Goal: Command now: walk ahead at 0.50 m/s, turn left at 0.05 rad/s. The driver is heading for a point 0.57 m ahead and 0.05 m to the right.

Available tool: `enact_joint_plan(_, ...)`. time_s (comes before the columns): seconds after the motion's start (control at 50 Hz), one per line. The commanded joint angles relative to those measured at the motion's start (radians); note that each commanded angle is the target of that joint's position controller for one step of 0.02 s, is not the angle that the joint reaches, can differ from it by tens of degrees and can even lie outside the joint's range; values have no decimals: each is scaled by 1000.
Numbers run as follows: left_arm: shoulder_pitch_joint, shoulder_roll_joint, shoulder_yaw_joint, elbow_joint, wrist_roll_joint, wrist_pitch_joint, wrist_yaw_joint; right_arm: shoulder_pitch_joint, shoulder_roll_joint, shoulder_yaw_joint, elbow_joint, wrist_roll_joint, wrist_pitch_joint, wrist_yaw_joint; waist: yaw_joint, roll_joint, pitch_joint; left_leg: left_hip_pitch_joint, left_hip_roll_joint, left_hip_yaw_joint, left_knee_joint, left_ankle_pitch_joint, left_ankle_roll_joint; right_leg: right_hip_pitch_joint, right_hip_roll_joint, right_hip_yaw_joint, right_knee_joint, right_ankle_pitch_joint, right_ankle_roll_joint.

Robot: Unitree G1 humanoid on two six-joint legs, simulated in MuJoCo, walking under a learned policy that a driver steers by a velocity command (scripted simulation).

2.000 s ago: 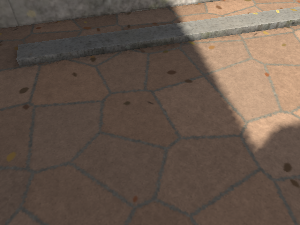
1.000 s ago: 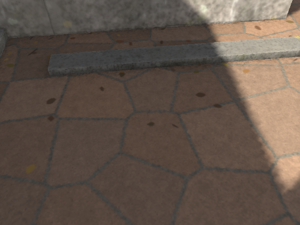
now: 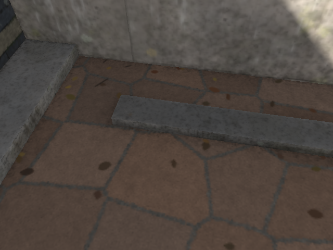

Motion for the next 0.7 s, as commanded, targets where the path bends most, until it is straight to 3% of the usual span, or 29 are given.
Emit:
enact_joint_plan(0.02,-6,135,28,-45,-5,-16,5,12,-55,-15,-71,-7,0,-7,-24,-105,-29,-141,71,-16,-75,81,-27,101,-276,250,-206,243,-177)
enact_joint_plan(0.14,84,164,33,-9,-19,5,24,-192,-21,0,-130,-5,-11,3,40,-96,4,-124,44,26,-439,373,-37,130,-227,128,-218,285,-122)
enact_joint_plan(0.24,165,177,34,28,-24,29,27,-332,-28,4,-188,9,-24,33,82,-103,47,-147,9,39,-582,346,-13,267,-290,157,-164,259,-118)
enact_joint_plan(0.3,151,200,42,34,-24,43,35,-306,-57,-5,-197,7,-34,47,40,-127,25,-64,-20,50,-634,238,28,329,-320,165,-82,401,-93)
enact_joint_plan(0.32,131,211,45,30,-25,47,37,-237,-80,-17,-182,4,-35,45,-5,-138,-19,50,-49,75,-653,224,47,325,-306,146,-5,556,-79)
enact_joint_plan(0.34,116,201,40,24,-22,50,39,-94,-121,-39,-139,0,-35,38,-78,-123,-108,257,-68,91,-674,256,79,282,-259,108,154,656,-56)
enact_joint_plan(0.36,105,169,25,-3,-5,46,41,97,-187,-60,-99,-12,-32,26,-151,-60,-254,576,69,-48,-613,336,142,88,-210,70,421,476,-22)
enact_joint_plan(0.38,227,46,-12,-19,-5,24,33,168,-268,-77,-86,-28,-25,22,-105,190,-389,948,321,-502,-672,193,295,-338,-33,40,807,-130,47)
enact_joint_plan(0.4,208,116,1,2,-23,3,25,189,-181,-57,-86,-14,-18,20,-138,189,-437,956,361,-676,-777,80,312,-461,-37,178,945,-420,43)
enact_joint_plan(0.42,121,178,22,-26,-49,-3,20,121,-142,-42,-88,-8,-17,16,-132,122,-255,813,329,-512,-799,69,261,-536,-88,177,982,-362,38)
enact_joint_plan(0.44,59,171,22,-41,-50,-1,22,53,-116,-32,-96,-9,-17,15,-100,50,-161,659,283,-374,-829,112,224,-514,-139,149,937,-272,39)
enact_joint_plan(0.46,30,156,25,-47,-37,7,27,-4,-90,-25,-93,-15,-21,19,-66,19,-89,524,244,-289,-875,149,203,-479,-168,138,873,-213,44)
enact_joint_plan(0.48,50,149,32,-39,-32,25,32,-42,-62,-17,-93,-21,-32,23,-29,39,-60,437,210,-216,-916,186,185,-419,-196,148,832,-169,47)
enact_joint_plan(0.54,90,96,29,-31,-32,62,36,-65,-75,-27,-66,-26,-53,27,10,48,-23,331,194,-87,-996,274,189,-375,-203,155,793,-86,68)
enact_joint_plan(0.6,24,93,36,-59,-26,67,38,-40,-95,-36,-36,-33,-55,13,2,20,3,366,186,15,-1011,359,178,-459,-196,182,693,54,82)
enact_joint_plan(0.7,-126,57,24,-109,-16,52,10,-11,-121,-38,-5,-23,-40,-6,-50,-3,49,414,158,157,-1009,434,135,-429,-174,103,402,260,72)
